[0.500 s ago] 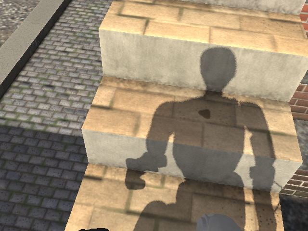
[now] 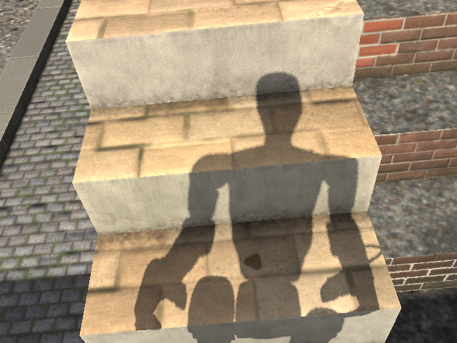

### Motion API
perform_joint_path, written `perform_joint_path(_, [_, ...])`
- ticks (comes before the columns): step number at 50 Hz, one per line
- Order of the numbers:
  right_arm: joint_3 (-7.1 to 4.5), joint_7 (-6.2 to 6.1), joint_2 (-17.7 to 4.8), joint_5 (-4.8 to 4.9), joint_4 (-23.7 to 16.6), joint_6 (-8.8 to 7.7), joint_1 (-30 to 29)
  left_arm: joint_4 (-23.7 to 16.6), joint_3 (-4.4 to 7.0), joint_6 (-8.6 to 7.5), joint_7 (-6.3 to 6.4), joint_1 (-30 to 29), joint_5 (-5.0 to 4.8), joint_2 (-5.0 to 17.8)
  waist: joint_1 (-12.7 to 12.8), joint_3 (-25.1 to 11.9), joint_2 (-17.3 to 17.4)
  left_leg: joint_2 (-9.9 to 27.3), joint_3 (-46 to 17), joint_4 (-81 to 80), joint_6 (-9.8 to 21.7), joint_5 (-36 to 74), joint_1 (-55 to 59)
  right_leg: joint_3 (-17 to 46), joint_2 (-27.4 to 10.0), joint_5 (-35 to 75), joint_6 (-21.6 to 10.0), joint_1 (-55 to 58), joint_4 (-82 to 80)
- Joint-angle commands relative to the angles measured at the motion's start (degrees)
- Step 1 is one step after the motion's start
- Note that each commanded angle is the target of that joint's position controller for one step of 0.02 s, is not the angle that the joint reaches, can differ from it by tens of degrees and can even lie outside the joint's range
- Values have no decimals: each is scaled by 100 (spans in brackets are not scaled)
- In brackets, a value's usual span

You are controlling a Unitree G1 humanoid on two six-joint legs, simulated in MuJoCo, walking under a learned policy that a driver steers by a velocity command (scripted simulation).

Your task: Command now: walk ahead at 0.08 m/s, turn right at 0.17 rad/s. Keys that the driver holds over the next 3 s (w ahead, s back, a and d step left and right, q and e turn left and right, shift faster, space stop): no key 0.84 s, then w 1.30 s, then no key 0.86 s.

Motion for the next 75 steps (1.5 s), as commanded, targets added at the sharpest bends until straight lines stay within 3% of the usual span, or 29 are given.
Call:
perform_joint_path(1, [-157, 43, -489, -27, -454, -83, -679, -164, 215, -128, 43, 646, -44, 909, 288, -201, -644, 82, -112, 578, -85, -626, -1463, 1973, -1851, 4610, -677, 1996, -1131])
perform_joint_path(9, [-67, 28, -480, -34, -845, 53, -1093, 337, 135, -140, -44, 1236, 102, 877, 346, 107, -947, 78, -20, 1130, 19, -2245, -2450, 1735, -2095, 4779, -931, 2636, -1686])
perform_joint_path(13, [172, -40, -193, -230, -1577, 107, -1644, 762, 185, 67, 44, 1478, 15, 838, 199, 185, -756, 451, -359, 674, 390, -2742, -2848, 1470, -2060, 4485, -635, 2410, -1849])
perform_joint_path(15, [304, 24, -229, 21, -1896, 61, -1760, 636, 244, 142, 36, 919, -116, 1077, -17, 358, -734, 510, 138, -2704, 639, -3650, -592, 897, -1929, 4748, -541, 895, -2896])
perform_joint_path(16, [283, 31, -91, 149, -1710, 71, -1236, 751, 243, 188, 49, 983, -140, 981, -243, -111, -940, 179, 363, -3459, 875, -3169, 1771, 604, -1631, 6368, -469, -42, -2684])
perform_joint_path(17, [68, 22, -163, 243, -891, 46, 782, 863, 271, 131, -56, 1001, -368, 1401, -964, -1275, -948, -88, 615, -3510, 929, -1107, 3822, 262, -1737, 8524, -315, -122, -1722])
perform_joint_path(18, [-249, -34, -865, 123, -391, 47, 2117, 902, 321, 96, -241, 794, -616, 1523, -1562, -2055, -159, 320, -1187, -4421, 1157, -551, 4911, 171, -1319, 7172, 82, -534, -232])
perform_joint_path(19, [-396, -157, -1531, -99, -343, 190, 2101, 613, 295, 105, -403, 551, -592, 1287, -1455, -2493, 1796, 1544, -3747, -6378, 1673, 878, 5086, -45, -447, 3066, 486, -1001, 1235])
perform_joint_path(20, [-335, -202, -1397, -103, -309, 265, 1718, 576, 315, 250, -437, 92, -302, 1141, -1356, -2674, 1779, 1835, -4907, -7452, 1897, 436, 4118, 405, -100, 473, 548, -534, 3171])
perform_joint_path(23, [-111, -201, -508, 160, 24, 182, -456, 431, 199, 486, -440, 386, 125, 581, 76, 45, 255, 1281, -3321, -7254, 1324, -3077, 1197, 526, -653, 807, 694, -1455, 5069])
perform_joint_path(25, [-146, -94, -375, 72, 444, -17, -383, 347, 101, 525, -198, 459, 256, 237, 123, 532, 163, 1227, -2545, -7018, 1293, -3501, 593, 152, -389, 872, 472, -2088, 6808])
perform_joint_path(28, [-190, 7, -198, 2, 1125, -300, 157, 189, 16, 339, -191, 282, 34, -8, 29, 486, -82, 1258, -2102, -7220, 1224, -2664, 1239, 158, -272, 1157, 194, -2997, 7635])
perform_joint_path(31, [-170, -26, -21, -19, 1460, -389, 398, 109, -58, 317, -206, 238, 93, -167, 146, 350, -308, 1292, -1705, -7382, 1043, -1985, 1862, 444, -537, 1630, 275, -3105, 6668])
perform_joint_path(35, [-267, -68, -226, -82, 1563, -553, 477, 158, 6, 301, -217, 114, 100, -29, 87, 142, -54, 1389, -1472, -7436, 1322, -374, 2433, -11, -703, 1693, 322, -2818, 5725])
perform_joint_path(36, [-223, -206, -191, -34, 1431, -514, 260, -49, -111, 257, -191, -7, 66, -124, 207, 111, 9, 1294, -1128, -7818, 1118, 289, 2580, -205, -1094, 967, 365, -2306, 3212])
perform_joint_path(38, [-453, -271, -725, -164, 1614, -376, 1019, -141, -201, 265, -201, -469, -104, -204, -305, 101, 596, 949, -590, -7701, 1104, 1430, 3085, -1198, -607, -1217, 429, -1242, 622])
perform_joint_path(40, [-378, -118, -512, -32, 1672, -353, 1084, 592, -141, 222, -184, 993, -221, -414, 32, -627, 929, 1228, -572, -7328, 969, 1496, 3036, -825, -821, 710, 260, 775, -360])
perform_joint_path(42, [-386, 108, -207, 167, 1571, -171, 1376, 481, -103, 125, -154, 935, 5, 9, -320, -546, -938, 666, -337, -6253, 176, -1047, 2641, 1616, -2156, 2020, 36, 774, -1647])
perform_joint_path(43, [-320, 112, -6, 315, 1542, -80, 1257, 388, -144, 184, -116, 804, 46, -87, -226, -526, -1696, 636, -166, -5949, 40, -1034, 2705, 2535, -2617, 809, -313, 265, -2450])
perform_joint_path(45, [-316, 99, -95, 141, 1492, -64, 872, 524, -18, 260, -81, 933, 15, 271, -104, 191, -1413, 367, -22, -4831, -9, -1279, 2126, 2702, -2439, -2229, -540, 29, -3243])
perform_joint_path(47, [-406, 144, -285, -76, 1486, -60, 915, 736, 92, 284, -92, 1114, -122, 504, -223, 447, -761, 273, -61, -3518, -122, -1328, 1562, 2217, -2167, -2078, -258, 306, -3403])
perform_joint_path(49, [-430, 201, -269, -155, 1427, -138, 1020, 938, 88, 217, -133, 1150, -103, 478, -303, 374, -788, 249, -48, -2509, 15, -1037, 1159, 1613, -1935, -1311, -32, 698, -3111])
perform_joint_path(61, [-57, 216, -124, -110, 169, -270, -367, 2033, 72, -240, -307, 1912, 3, 354, -241, 621, -701, 482, -56, 1159, 562, -375, -2219, 1410, -2510, -1008, -804, 1295, -3152])
perform_joint_path(65, [47, 11, 91, -22, -440, -220, -1152, 2179, 112, -225, -261, 1868, 43, 453, -226, 827, -617, 742, -253, 2247, 700, -958, -3606, 1220, -2830, -1183, -672, 1412, -3425])
perform_joint_path(68, [138, 57, 116, -46, -964, -139, -1726, 2030, 88, -142, -189, 1593, -95, 467, -277, 953, -546, 982, 24, 548, 680, -693, -2906, 555, -2552, -940, -494, 470, -3911])
perform_joint_path(69, [223, 67, 142, 85, -1187, -92, -1984, 1949, 134, -158, -85, 1634, -288, 630, -140, 1030, -922, 1076, 404, -578, 868, -1532, -2255, 362, -2642, -765, -732, 185, -4831])
perform_joint_path(71, [256, 138, 252, 167, -976, -48, -1428, 1740, 89, -118, -72, 1189, -223, 488, -200, 496, -901, 796, 1069, -2208, 1182, -1714, 433, -765, -2156, 1577, -782, -510, -4881])
perform_joint_path(73, [81, 179, -2, 164, -264, -41, 489, 1821, 97, -170, -124, 1525, -412, 819, -813, -903, -1078, 199, 1311, -2549, 1348, -1955, 2393, -1333, -2232, 7194, -808, 379, -2828])
perform_joint_path(75, [-238, 208, -636, 202, 203, -188, 1806, 2005, 359, -305, -333, 1964, -510, 1473, -1373, -2128, -781, -67, 94, -4961, 1043, -1822, 4380, -786, -2088, 7568, -700, 733, -167])
Next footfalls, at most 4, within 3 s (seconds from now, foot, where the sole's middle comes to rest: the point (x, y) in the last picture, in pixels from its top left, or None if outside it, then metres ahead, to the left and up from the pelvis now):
0.34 left None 0.26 0.21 -0.57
0.82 right None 0.31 -0.01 -0.57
1.50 left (139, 273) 0.54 0.29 -0.38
2.06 right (216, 135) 0.79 0.12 -0.19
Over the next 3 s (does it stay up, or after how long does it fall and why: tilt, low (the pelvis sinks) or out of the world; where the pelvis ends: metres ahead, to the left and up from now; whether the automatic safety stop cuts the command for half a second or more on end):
stays up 0.99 0.16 0.76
